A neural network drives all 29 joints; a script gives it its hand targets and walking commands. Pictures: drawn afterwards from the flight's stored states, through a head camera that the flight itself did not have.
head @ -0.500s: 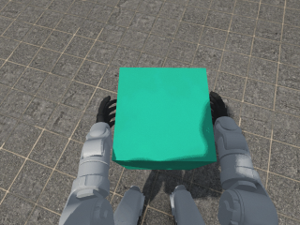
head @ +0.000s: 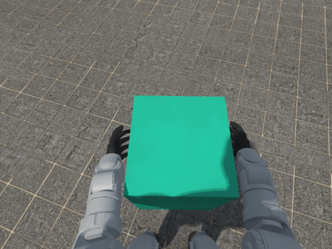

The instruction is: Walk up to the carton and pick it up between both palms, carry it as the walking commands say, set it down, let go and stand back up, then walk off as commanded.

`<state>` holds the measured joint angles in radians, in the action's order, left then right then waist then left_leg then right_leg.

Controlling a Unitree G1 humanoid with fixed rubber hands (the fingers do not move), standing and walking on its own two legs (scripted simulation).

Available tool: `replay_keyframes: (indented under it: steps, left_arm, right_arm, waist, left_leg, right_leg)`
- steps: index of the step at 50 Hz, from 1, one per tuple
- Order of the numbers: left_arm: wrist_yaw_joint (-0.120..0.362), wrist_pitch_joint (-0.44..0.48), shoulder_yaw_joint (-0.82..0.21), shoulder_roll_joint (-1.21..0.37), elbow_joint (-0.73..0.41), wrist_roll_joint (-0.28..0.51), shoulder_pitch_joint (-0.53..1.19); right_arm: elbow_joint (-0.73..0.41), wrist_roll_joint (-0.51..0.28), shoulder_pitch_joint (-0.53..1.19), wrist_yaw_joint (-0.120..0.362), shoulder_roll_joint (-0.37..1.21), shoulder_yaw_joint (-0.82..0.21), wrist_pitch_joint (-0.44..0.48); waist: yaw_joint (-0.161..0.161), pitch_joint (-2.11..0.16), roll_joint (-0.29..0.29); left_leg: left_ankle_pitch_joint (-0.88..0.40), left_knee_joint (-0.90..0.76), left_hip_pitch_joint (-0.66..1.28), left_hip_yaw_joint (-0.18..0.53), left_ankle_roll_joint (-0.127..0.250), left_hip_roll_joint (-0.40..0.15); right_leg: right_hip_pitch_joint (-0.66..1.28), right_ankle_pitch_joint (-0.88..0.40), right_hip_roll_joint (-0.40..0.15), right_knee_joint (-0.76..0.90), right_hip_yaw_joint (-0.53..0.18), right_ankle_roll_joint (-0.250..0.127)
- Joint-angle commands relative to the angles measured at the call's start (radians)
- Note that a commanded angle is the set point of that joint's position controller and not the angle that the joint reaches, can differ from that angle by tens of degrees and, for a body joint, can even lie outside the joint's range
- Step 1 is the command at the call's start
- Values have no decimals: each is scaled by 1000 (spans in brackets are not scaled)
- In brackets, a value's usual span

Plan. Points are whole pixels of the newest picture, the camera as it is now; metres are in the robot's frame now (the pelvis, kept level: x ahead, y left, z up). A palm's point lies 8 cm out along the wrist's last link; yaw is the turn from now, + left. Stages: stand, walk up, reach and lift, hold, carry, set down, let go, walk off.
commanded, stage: reach and lift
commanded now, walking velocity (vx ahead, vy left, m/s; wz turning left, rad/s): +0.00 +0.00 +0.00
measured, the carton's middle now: (176, 160) +0.35 +0.00 -0.10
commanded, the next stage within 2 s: hold in 1.96 s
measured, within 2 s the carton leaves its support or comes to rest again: neither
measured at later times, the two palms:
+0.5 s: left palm (105, 152) +0.31 +0.16 +0.04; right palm (251, 148) +0.34 -0.16 +0.03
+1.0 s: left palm (93, 153) +0.29 +0.16 +0.09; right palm (260, 149) +0.31 -0.16 +0.08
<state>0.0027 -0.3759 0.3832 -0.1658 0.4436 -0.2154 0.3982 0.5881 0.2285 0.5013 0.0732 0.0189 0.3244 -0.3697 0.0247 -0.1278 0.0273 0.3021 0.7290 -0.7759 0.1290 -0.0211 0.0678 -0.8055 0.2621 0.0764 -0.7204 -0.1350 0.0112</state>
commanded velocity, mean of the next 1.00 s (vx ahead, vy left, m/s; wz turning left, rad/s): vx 0.00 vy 0.00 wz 0.00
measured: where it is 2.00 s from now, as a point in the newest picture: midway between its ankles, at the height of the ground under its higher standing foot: outside the picture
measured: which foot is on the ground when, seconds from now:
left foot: down 0.00-1.00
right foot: down 0.00-1.00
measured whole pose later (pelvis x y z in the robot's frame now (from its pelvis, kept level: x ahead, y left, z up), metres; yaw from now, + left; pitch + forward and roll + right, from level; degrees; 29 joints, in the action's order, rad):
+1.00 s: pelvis +0.02 +0.00 +0.04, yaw +1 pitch -5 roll +0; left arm 0.02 -0.74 0.25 -0.14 0.20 -0.20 0.23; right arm 0.29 0.22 0.28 0.07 0.06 0.23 -0.72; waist 0.02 -0.02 0.02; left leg 0.20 0.35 -0.06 0.14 -0.01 0.04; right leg -0.10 0.17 0.05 -0.35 -0.12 0.00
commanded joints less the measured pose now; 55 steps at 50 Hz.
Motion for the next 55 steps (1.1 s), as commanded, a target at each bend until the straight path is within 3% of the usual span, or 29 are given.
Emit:
replay_keyframes:
  steps: [1,20,37,45,51,55]
  left_arm:
    - [222,8,-608,-939,-9,136,561]
    - [235,-98,-649,-931,-53,157,488]
    - [220,-254,-730,-898,-254,220,379]
    - [214,-326,-747,-856,-316,227,375]
    - [219,-349,-701,-816,-274,202,406]
    - [226,-343,-702,-815,-270,207,443]
  right_arm:
    - [-35,-130,455,229,994,-534,19]
    - [-111,-162,383,230,1014,-574,-85]
    - [-333,-221,300,218,977,-681,-227]
    - [-404,-233,299,209,950,-691,-296]
    - [-371,-216,322,201,935,-647,-325]
    - [-373,-226,350,196,951,-647,-326]
  waist:
    - [-9,-576,-48]
    - [8,-357,-48]
    - [6,-227,-38]
    - [-5,-148,-36]
    - [-12,-63,-40]
    - [-21,-85,-39]
  left_leg:
    - [-316,-91,287,-73,-1,34]
    - [-287,-280,500,-69,10,25]
    - [-342,-381,662,-57,6,18]
    - [-269,-430,710,-53,10,13]
    - [-166,-445,674,-59,16,14]
    - [-166,-433,663,-60,19,18]
  right_leg:
    - [431,-317,27,77,67,-19]
    - [652,-293,13,258,59,-13]
    - [794,-329,10,351,53,-16]
    - [823,-250,3,400,59,-15]
    - [811,-157,-1,420,61,-14]
    - [827,-168,-1,413,59,-13]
